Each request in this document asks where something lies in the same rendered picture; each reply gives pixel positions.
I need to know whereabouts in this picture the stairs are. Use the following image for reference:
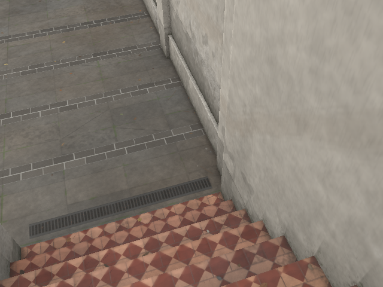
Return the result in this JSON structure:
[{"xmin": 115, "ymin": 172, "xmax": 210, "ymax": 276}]
[{"xmin": 0, "ymin": 192, "xmax": 358, "ymax": 287}]

